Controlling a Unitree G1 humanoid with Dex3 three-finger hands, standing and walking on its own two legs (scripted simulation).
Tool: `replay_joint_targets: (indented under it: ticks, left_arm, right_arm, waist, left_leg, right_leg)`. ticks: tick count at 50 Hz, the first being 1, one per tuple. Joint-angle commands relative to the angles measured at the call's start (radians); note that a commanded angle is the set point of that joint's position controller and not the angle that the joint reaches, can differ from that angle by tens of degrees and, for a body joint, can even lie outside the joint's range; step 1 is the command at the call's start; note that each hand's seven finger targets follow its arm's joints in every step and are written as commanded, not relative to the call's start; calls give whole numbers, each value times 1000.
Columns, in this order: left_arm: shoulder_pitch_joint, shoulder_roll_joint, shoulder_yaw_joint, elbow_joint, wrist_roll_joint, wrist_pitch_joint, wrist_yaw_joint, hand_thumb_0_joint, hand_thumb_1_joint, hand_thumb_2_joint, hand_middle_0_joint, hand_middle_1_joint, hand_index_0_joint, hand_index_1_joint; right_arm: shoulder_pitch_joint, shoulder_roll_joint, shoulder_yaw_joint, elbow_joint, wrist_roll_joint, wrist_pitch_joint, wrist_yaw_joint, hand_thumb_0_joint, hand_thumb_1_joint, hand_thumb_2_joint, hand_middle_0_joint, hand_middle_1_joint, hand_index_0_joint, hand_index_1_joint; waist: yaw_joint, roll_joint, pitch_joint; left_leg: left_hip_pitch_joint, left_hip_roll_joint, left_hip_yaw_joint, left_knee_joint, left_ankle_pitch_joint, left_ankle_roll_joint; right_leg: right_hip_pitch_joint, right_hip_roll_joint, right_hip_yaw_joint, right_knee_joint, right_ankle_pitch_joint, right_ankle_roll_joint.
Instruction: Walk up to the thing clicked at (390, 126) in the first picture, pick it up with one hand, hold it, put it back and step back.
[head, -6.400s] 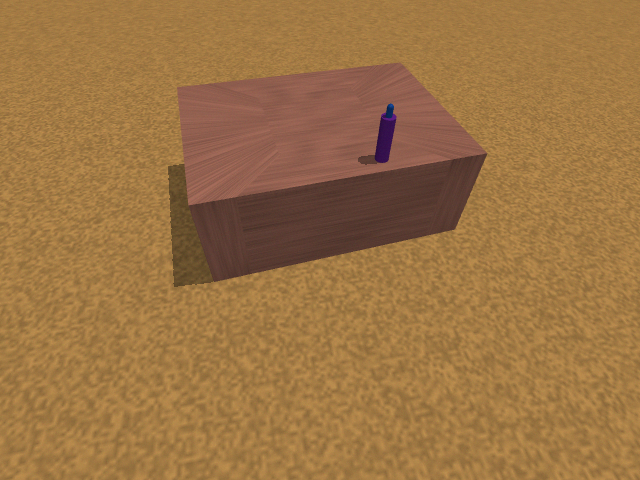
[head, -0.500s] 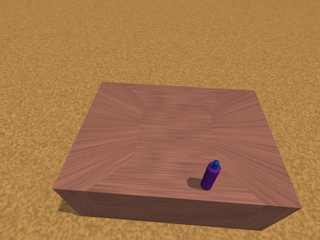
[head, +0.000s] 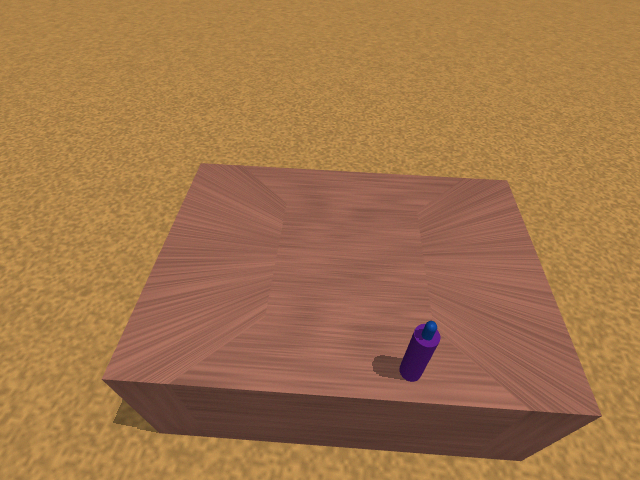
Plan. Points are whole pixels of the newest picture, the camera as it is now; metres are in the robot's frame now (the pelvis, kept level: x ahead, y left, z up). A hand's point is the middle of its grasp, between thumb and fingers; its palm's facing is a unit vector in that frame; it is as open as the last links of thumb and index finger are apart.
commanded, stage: stand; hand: right
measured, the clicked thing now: (420, 349) +0.41 -0.19 -0.26
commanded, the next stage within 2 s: go down in 0.64 s
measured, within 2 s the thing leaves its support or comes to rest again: neither
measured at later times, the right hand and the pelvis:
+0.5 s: hand out of the picture +0.08 -0.25 -0.16, palm faces -0.04 +0.94 -0.34, open 7.4 cm; pelvis +0.01 +0.00 +0.00, yaw +0 degrees
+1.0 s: hand out of the picture +0.15 -0.25 -0.15, palm faces +0.06 +0.95 -0.31, open 11.4 cm; pelvis -0.01 +0.00 -0.02, yaw -2 degrees
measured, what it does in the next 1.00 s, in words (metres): stands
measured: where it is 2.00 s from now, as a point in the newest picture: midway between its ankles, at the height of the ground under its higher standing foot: outside the picture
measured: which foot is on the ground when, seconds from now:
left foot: down 0.00-1.00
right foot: down 0.00-1.00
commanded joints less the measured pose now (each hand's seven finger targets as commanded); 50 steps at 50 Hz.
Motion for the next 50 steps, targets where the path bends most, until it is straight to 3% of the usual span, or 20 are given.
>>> replay_joint_targets:
  ticks: [1,6,17,24,27,36,37,38,39,41,42,43,45,46,47,48,49,50]
  left_arm:
    - [-38,216,43,-55,2,-23,17,0,900,900,-200,-300,-200,-301]
    - [-38,218,44,-58,3,-25,18,0,900,900,-200,-300,-200,-301]
    - [-36,214,44,-56,2,-22,18,0,900,900,-200,-300,-200,-301]
    - [-35,213,45,-59,2,-24,20,0,900,900,-200,-300,-200,-301]
    - [-34,218,47,-55,0,-22,19,0,900,900,-200,-300,-200,-301]
    - [-31,214,45,-58,3,-23,21,0,900,900,-200,-300,-200,-301]
    - [-27,218,46,-57,2,-23,22,0,820,820,-120,-220,-120,-221]
    - [-378,67,48,-408,-81,-134,29,0,740,740,-40,-140,-40,-141]
    - [-333,126,52,-443,-84,-155,41,0,660,660,-22,-60,-18,-61]
    - [-178,182,104,-317,-90,-137,57,0,500,500,-20,-40,-20,-40]
    - [-221,244,148,-381,-85,-133,68,0,420,420,-22,-43,-26,-39]
    - [-171,239,165,-351,-77,-130,78,0,355,340,-20,-43,-27,-37]
    - [-35,150,159,-265,-40,-116,67,0,257,207,-28,-46,-38,-34]
    - [-1,140,170,-355,-35,-123,62,0,197,197,-30,-46,-40,-36]
    - [43,176,200,-437,-30,-125,62,0,126,176,-34,-49,-45,-37]
    - [129,143,179,-324,-29,-107,60,0,93,153,-35,-50,-49,-34]
    - [119,126,168,-323,-33,-102,52,0,47,136,-39,-53,-55,-35]
    - [95,133,178,-398,-35,-103,48,0,-6,129,-44,-52,-56,-38]
  right_arm:
    - [-34,-215,-35,-62,6,-16,-15,0,-900,-900,200,300,200,300]
    - [-38,-214,-35,-64,6,-18,-14,0,-900,-900,200,300,200,300]
    - [-38,-216,-35,-64,6,-17,-14,0,-900,-900,200,300,200,300]
    - [-32,-215,-36,-66,4,-16,-15,0,-900,-900,200,300,200,300]
    - [-26,-210,-32,-63,5,-17,-15,0,-900,-900,200,300,200,300]
    - [-31,-210,-34,-67,5,-17,-17,0,-900,-900,200,300,200,300]
    - [-35,-214,-36,-67,6,-16,-17,0,-820,-820,120,220,120,220]
    - [-386,-41,-20,-418,72,-86,-28,0,-740,-740,40,140,40,140]
    - [-326,-117,-44,-450,67,-86,-35,0,-660,-660,24,67,27,68]
    - [-168,-175,-79,-229,60,-8,-39,0,-500,-500,23,69,28,69]
    - [-168,-205,-112,-199,51,24,-40,0,-420,-420,26,67,31,67]
    - [-217,-230,-127,-214,33,40,-38,0,-340,-340,31,64,33,64]
    - [-256,-237,-161,-192,-9,85,-11,0,-213,-238,43,57,41,58]
    - [-120,-219,-179,-222,-13,110,6,0,-184,-218,50,54,46,54]
    - [-35,-223,-192,-277,-18,138,22,0,-133,-198,53,51,48,52]
    - [-31,-236,-184,-291,-22,169,39,0,-103,-169,64,46,55,46]
    - [-56,-248,-185,-341,-30,199,56,0,-85,-164,63,47,54,47]
    - [-52,-244,-187,-390,-32,227,70,0,-20,-157,57,50,51,50]
  waist:
    - [-1,6,-59]
    - [2,3,-77]
    - [3,9,-62]
    - [1,3,-72]
    - [3,4,-58]
    - [2,3,-76]
    - [5,3,-73]
    - [8,-101,-75]
    - [-18,-47,-95]
    - [-7,-9,-58]
    - [3,17,-153]
    - [10,15,-224]
    - [-5,-5,-229]
    - [-2,17,-312]
    - [7,22,-397]
    - [1,-17,-289]
    - [4,-53,-236]
    - [9,-41,-272]
  left_leg:
    - [-46,85,-57,-58,120,48]
    - [-35,89,-57,-56,150,50]
    - [-34,89,-58,-62,133,48]
    - [-34,89,-52,-54,156,49]
    - [-46,89,-57,-66,141,47]
    - [-25,89,-49,-51,190,48]
    - [-16,90,-53,-52,181,47]
    - [-144,-44,47,59,112,39]
    - [-108,-52,53,51,60,40]
    - [-188,-52,57,80,15,36]
    - [-182,-52,64,113,45,35]
    - [-186,-48,65,135,73,36]
    - [-238,-49,61,178,114,43]
    - [-192,-52,68,189,148,41]
    - [-151,-54,73,192,202,38]
    - [-191,-57,74,174,193,41]
    - [-220,-57,75,163,172,43]
    - [-207,-57,73,163,180,43]
  right_leg:
    - [45,-112,99,-52,113,-24]
    - [62,-115,100,-43,146,-24]
    - [47,-110,98,-50,112,-24]
    - [63,-115,99,-41,158,-24]
    - [60,-112,99,-42,129,-21]
    - [68,-115,95,-36,192,-22]
    - [58,-111,92,-39,173,-22]
    - [-76,20,21,51,92,-13]
    - [-58,13,32,45,51,-12]
    - [-118,25,30,88,10,-18]
    - [-110,23,36,121,44,-15]
    - [-92,21,41,151,78,-13]
    - [-139,23,42,200,122,-13]
    - [-108,25,43,212,152,-14]
    - [-64,31,37,213,198,-15]
    - [-97,36,32,197,186,-15]
    - [-109,41,26,189,157,-17]
    - [-102,44,28,195,159,-22]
